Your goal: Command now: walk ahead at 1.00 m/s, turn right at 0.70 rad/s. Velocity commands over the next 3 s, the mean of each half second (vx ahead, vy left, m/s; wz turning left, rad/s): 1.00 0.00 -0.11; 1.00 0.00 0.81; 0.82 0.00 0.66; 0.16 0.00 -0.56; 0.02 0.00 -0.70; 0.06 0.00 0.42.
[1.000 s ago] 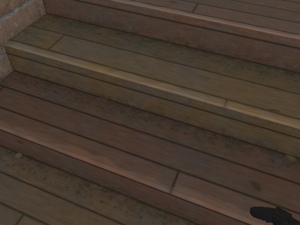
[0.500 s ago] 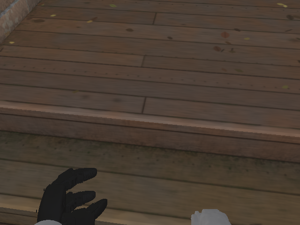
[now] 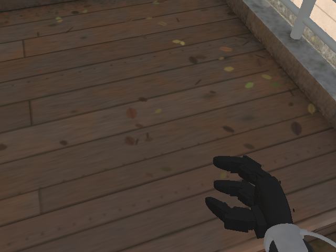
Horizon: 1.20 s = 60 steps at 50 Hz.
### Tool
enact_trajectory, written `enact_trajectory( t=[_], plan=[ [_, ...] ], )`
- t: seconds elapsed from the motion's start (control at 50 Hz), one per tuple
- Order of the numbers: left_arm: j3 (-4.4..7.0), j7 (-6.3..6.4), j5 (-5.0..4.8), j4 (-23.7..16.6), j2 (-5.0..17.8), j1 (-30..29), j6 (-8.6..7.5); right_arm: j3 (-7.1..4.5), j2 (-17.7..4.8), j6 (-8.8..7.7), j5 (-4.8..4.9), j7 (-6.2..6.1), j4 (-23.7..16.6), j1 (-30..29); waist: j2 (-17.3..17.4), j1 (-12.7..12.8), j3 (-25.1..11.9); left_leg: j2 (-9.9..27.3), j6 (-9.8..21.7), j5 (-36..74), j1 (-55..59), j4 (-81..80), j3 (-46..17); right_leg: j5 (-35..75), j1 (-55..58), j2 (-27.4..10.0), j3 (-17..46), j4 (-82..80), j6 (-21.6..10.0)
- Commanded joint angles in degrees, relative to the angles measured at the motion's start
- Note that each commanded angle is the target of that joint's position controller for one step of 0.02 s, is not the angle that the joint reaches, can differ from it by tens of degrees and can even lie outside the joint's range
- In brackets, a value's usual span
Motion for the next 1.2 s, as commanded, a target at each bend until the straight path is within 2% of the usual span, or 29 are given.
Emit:
enact_trajectory(
  t=[0.02,0.04,0.08,0.12,0.16,0.2,0.26,0.28,0.3,0.32,0.36,0.38,0.4,0.42,0.46,0.5,0.56,0.6,0.64,0.7,0.78,0.8,0.82,0.84,0.86,0.92,1.02,1.14,1.2],
  plan=[
    [-0.76,-2.00,2.35,-16.61,-3.93,-13.21,-4.73,-11.52,-21.26,0.24,0.08,-0.36,11.52,26.06,27.04,-6.68,-18.94,17.69,9.26,21.56,54.50,-41.14,-48.18,-8.10,-38.28,3.52,2.54,60.47,3.37],
    [-1.11,-1.85,2.49,-17.09,-2.68,-10.91,-2.79,-10.43,-15.02,-0.12,-0.45,0.67,10.19,17.58,18.02,-2.22,-16.36,20.38,13.62,2.04,49.90,-43.08,-54.28,-7.04,-41.74,-0.66,-2.92,71.10,3.28],
    [-4.06,-1.43,4.75,-21.16,-7.62,-19.70,0.00,-8.74,-6.64,-1.68,0.37,2.12,19.00,19.95,2.45,-0.47,-1.41,17.24,10.47,-15.04,41.52,-44.60,-41.56,-10.14,-54.44,-4.42,-3.76,80.63,0.42],
    [-6.77,-0.26,3.76,-23.92,-12.94,-26.75,2.03,-8.78,-4.90,-3.13,0.09,2.64,29.11,30.21,2.34,-1.39,6.54,13.98,5.53,-1.50,38.50,-45.19,-24.25,-18.14,-66.53,-4.45,-3.27,91.51,-1.97],
    [-7.24,0.26,1.98,-26.22,-11.58,-31.88,3.43,-7.82,-3.55,-3.95,0.27,3.17,31.91,30.10,1.45,1.31,13.43,12.21,2.37,11.12,30.61,-51.28,-10.66,-23.37,-67.77,-5.21,-3.67,80.17,-1.43],
    [-7.42,1.05,1.37,-29.83,-10.74,-39.14,4.24,-8.12,-7.79,-4.04,-0.17,3.21,33.85,29.66,5.57,1.75,13.51,11.09,2.36,18.71,24.51,-60.02,-3.93,-26.57,-63.69,-3.53,-10.39,76.80,-0.82],
    [-8.86,1.10,0.79,-33.90,-10.07,-45.20,3.52,-8.02,-11.33,-4.20,3.23,1.76,38.27,38.71,4.65,1.78,13.36,9.94,3.04,29.15,31.95,-68.34,1.11,-32.53,-62.94,-9.46,-19.04,58.93,-1.66],
    [-9.52,-0.63,0.86,-32.33,-9.69,-40.67,3.81,-8.17,-12.74,-2.90,4.32,0.88,36.96,37.70,0.49,3.45,5.80,7.01,4.40,31.76,25.76,-72.48,4.87,-21.71,-39.67,-11.52,-24.78,44.77,-1.94],
    [-8.91,-1.83,0.28,-29.93,-8.59,-36.91,2.91,-7.65,-14.25,-3.49,5.17,0.65,33.10,36.25,-2.71,4.07,-2.09,7.59,6.25,62.27,20.13,-68.38,3.29,-10.98,-14.14,-8.10,-27.96,36.98,-1.11],
    [-7.61,-1.24,-0.56,-28.32,-6.62,-28.62,2.68,-9.28,-21.72,-4.68,4.97,0.94,31.75,38.24,3.39,6.75,-10.64,10.13,7.34,89.92,23.49,-58.52,2.03,-13.68,0.46,-4.13,-26.81,35.04,-0.11],
    [-3.28,0.07,0.75,-25.62,0.03,-12.59,5.01,-14.87,-34.93,-5.71,2.76,2.05,26.67,31.37,14.60,16.39,-23.11,13.04,6.08,108.85,40.27,-28.53,-3.10,-26.03,6.40,-3.55,-18.35,18.22,0.87],
    [-0.52,0.62,2.34,-25.38,7.82,-10.04,4.48,-14.53,-28.47,-6.11,2.34,3.19,24.10,30.26,8.80,15.35,-26.56,8.95,3.40,76.87,33.70,-4.88,-7.06,-35.30,13.02,-13.13,-0.04,9.82,-2.49],
    [0.89,0.09,2.45,-21.61,11.45,-9.95,3.93,-13.05,-17.83,-6.31,4.05,5.19,19.67,28.21,-9.11,11.78,-28.23,-5.42,0.83,19.44,15.32,25.83,-7.39,-36.02,17.22,-27.74,32.03,-12.08,-7.29],
    [0.87,-0.32,3.44,-20.87,8.04,-12.62,3.79,-13.50,-16.05,-5.85,3.73,4.78,16.99,28.46,-1.56,8.35,-25.18,-3.85,1.17,19.15,6.97,43.29,-12.78,-28.29,14.88,-30.97,39.36,-18.51,-7.02],
    [-0.37,-0.70,0.84,-13.20,1.64,-15.41,0.80,-10.98,-8.43,-3.49,1.37,2.86,13.44,24.11,8.73,2.56,-7.67,1.24,2.18,17.72,-1.75,45.63,-9.31,-18.68,3.17,-29.56,24.53,-16.18,-6.13],
    [-2.86,-0.14,2.46,-6.56,-7.22,-13.16,-0.56,-8.78,-4.24,-0.50,0.51,3.33,12.43,22.83,7.97,-1.92,0.07,3.07,4.07,12.90,-4.59,45.31,-10.07,-14.73,-5.34,-25.65,8.50,-14.78,-1.74],
    [-3.46,-0.37,2.26,-3.03,-7.11,-12.22,-2.05,-8.77,-6.34,3.22,2.07,3.28,12.29,21.72,3.49,-5.37,6.74,3.78,3.82,7.44,-7.40,30.77,-10.79,-10.60,-9.61,-23.86,-6.88,-23.62,3.63],
    [-2.77,0.04,1.92,-2.28,-2.83,-13.87,-2.84,-8.93,-9.58,4.05,0.69,3.73,9.29,15.48,0.47,-5.76,10.72,4.19,3.00,15.30,-1.63,11.50,-6.50,-1.59,-14.03,-20.18,-18.95,-31.57,6.77],
    [-2.39,0.61,1.29,-2.42,0.15,-15.19,-3.34,-9.85,-13.14,4.56,-0.03,5.27,10.89,15.45,2.44,-5.81,7.33,2.84,2.79,26.56,7.91,-0.96,0.25,2.02,-11.52,-15.06,-27.53,-35.62,6.44],
    [-1.39,1.04,0.42,-2.56,6.21,-10.49,-4.03,-9.76,-13.79,3.74,0.67,6.56,10.52,11.63,1.29,-3.84,6.13,1.03,4.49,32.46,18.92,-18.67,6.74,24.74,-0.90,-17.85,-30.83,-36.11,6.06],
    [0.89,2.68,2.33,-5.30,13.05,-7.82,0.79,-12.23,-20.33,3.38,1.47,5.50,13.09,22.68,-4.88,-10.17,-3.24,-5.77,7.74,18.07,30.10,-25.43,10.06,62.44,17.05,-23.51,-29.58,-9.23,6.31],
    [1.52,2.98,2.33,-7.04,14.25,-9.27,1.97,-13.65,-22.71,3.11,1.46,4.73,16.30,33.36,-3.76,-14.49,-7.44,-7.36,9.26,14.14,42.91,-29.93,7.31,58.45,12.10,-23.07,-28.40,6.64,5.65],
    [1.12,2.53,2.91,-7.97,12.02,-10.51,2.23,-15.21,-25.15,3.46,1.31,3.65,17.95,36.42,1.28,-15.58,-6.70,-5.16,11.58,9.64,53.58,-30.23,0.23,28.55,-1.70,-17.39,-27.39,28.01,6.80],
    [-1.17,1.51,2.89,-13.23,1.45,-9.15,1.88,-15.67,-29.09,4.01,0.67,3.54,16.81,28.29,17.50,-4.48,-4.25,5.47,17.41,16.35,64.57,-30.34,-23.22,-23.91,-29.97,-6.56,-23.98,50.17,9.99],
    [-1.85,1.20,2.01,-18.25,3.55,-9.92,0.26,-16.33,-32.04,4.43,0.55,3.48,13.85,28.35,14.27,-5.52,-15.58,11.22,24.97,6.78,70.14,-43.25,-43.46,-22.79,-38.17,-6.39,-11.84,57.32,10.01],
    [-3.15,1.31,3.08,-19.64,5.37,-17.79,-1.40,-14.32,-25.47,2.59,1.28,1.97,16.33,27.97,-1.23,-2.46,-1.77,9.25,18.32,8.38,49.34,-51.41,-38.82,-16.77,-37.52,-13.79,-8.41,43.49,9.95],
    [-4.75,0.78,3.92,-23.21,4.43,-24.36,3.21,-12.49,-24.10,0.19,1.63,2.07,17.01,27.40,-0.51,0.09,6.96,2.34,16.47,15.68,27.92,-56.10,-27.65,-16.86,-31.88,-17.01,-11.25,22.77,12.89],
    [-6.02,-0.42,1.61,-24.31,4.02,-33.35,2.70,-13.53,-26.47,0.62,2.81,2.58,18.78,29.46,5.18,-5.19,4.71,-0.99,9.41,35.50,31.94,-52.40,-23.87,8.67,-14.80,-11.14,-13.52,-4.62,11.11],
    [-3.85,1.22,2.06,-21.50,9.40,-23.58,2.02,-13.92,-29.22,0.47,1.63,2.34,18.83,28.41,6.35,-0.70,-1.88,-0.02,6.21,55.71,42.16,-37.29,-24.62,-2.34,-4.45,-7.31,-13.88,-9.45,9.18]
  ],
)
